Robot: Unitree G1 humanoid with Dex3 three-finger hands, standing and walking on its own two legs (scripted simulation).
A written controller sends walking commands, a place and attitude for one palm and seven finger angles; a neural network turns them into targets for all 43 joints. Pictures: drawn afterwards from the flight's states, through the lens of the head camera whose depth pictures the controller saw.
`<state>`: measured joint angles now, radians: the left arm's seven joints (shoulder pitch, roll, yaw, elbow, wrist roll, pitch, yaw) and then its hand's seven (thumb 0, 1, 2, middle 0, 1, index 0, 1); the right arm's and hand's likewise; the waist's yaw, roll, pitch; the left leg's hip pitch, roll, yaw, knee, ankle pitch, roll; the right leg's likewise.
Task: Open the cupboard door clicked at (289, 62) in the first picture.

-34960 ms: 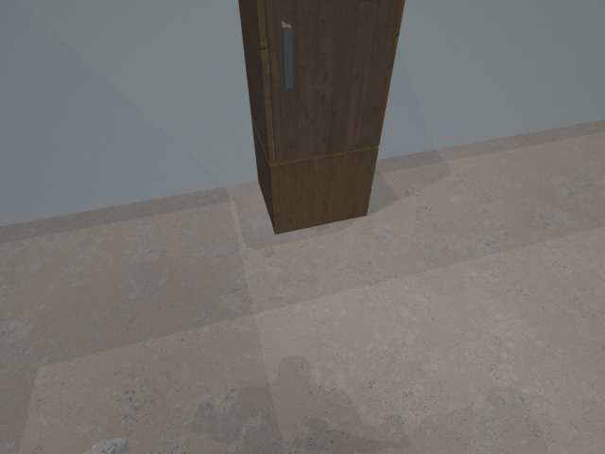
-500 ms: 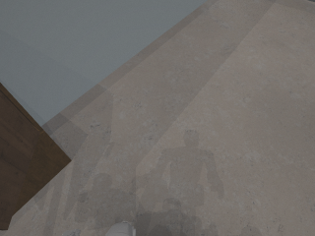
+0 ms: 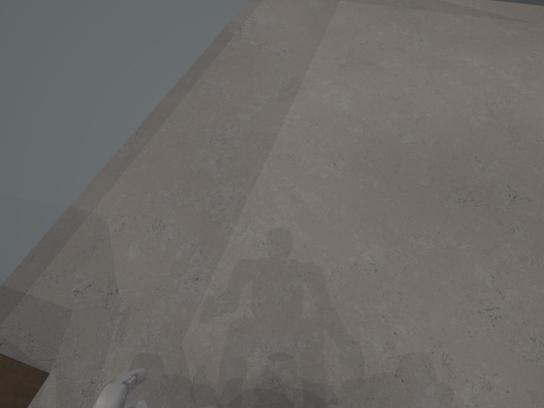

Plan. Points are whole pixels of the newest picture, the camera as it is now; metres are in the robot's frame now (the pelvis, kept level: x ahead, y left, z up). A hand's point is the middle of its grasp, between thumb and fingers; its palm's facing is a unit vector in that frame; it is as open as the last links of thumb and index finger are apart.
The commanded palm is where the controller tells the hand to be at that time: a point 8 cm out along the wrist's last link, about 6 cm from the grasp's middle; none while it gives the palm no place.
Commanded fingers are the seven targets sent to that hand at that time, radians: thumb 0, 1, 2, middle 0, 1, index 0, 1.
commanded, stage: walk to a spot facing it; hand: left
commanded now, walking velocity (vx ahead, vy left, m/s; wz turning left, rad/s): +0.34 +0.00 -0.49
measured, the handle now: out of the picture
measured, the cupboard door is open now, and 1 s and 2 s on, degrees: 41 41 41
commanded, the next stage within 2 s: turn to face it in 0.94 s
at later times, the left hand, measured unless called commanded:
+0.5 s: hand (198, 289) +0.34 +0.16 -0.14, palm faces -0.27 -0.94 -0.18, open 7.4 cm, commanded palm none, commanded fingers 0.00 0.90 0.90 -0.20 -0.30 -0.20 -0.30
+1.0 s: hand (245, 228) +0.51 +0.08 -0.18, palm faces -0.36 -0.92 -0.17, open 7.3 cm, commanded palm none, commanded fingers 0.00 0.90 0.90 -0.20 -0.30 -0.20 -0.30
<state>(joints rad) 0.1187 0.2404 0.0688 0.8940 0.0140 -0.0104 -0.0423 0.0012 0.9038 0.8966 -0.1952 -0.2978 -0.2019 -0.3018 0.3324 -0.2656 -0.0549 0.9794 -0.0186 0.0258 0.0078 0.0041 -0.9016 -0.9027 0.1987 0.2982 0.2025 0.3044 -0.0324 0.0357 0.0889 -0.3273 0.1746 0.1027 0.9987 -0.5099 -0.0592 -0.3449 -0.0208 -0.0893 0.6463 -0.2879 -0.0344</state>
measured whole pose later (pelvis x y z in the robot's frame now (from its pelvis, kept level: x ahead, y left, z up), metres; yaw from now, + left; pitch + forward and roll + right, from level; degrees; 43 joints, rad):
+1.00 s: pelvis +0.43 -0.09 +0.00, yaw -25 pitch +0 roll -1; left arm 0.31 0.21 0.06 1.09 0.01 -0.02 -0.01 0.00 0.92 0.90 -0.20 -0.30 -0.20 -0.30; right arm 0.19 -0.17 -0.04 0.96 -0.04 -0.08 0.01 0.00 -0.91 -0.90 0.20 0.30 0.20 0.30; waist 0.00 -0.04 0.03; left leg -0.38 0.10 0.16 0.63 -0.24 0.01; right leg -0.24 -0.02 -0.02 0.86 -0.49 -0.02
